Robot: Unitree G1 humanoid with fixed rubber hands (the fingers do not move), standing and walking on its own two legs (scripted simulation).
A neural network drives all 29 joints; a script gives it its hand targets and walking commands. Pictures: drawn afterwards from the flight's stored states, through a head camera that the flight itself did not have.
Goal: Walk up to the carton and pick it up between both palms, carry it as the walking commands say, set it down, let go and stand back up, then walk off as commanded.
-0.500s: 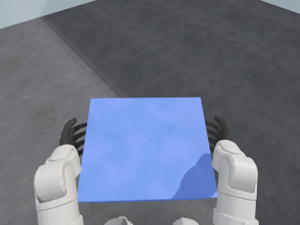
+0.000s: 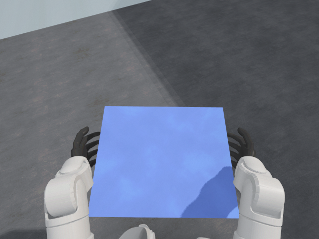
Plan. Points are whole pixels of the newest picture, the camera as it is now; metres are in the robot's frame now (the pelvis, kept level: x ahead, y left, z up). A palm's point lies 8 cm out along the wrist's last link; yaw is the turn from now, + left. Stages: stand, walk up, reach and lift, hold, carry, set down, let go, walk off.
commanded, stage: carry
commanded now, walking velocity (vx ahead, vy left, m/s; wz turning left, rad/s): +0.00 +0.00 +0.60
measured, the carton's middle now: (162, 164) +0.29 +0.00 +0.00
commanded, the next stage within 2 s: none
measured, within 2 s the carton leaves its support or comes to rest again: neither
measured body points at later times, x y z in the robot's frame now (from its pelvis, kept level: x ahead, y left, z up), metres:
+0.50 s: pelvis -0.06 +0.00 +0.00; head -0.03 -0.03 +0.45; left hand +0.13 +0.25 +0.08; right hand +0.25 -0.10 +0.05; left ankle -0.03 +0.10 -0.69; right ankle -0.01 -0.09 -0.71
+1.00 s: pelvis -0.14 -0.04 +0.00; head -0.12 -0.07 +0.45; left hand -0.03 +0.26 +0.09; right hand +0.18 -0.04 +0.07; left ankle -0.14 +0.07 -0.67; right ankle -0.06 -0.09 -0.71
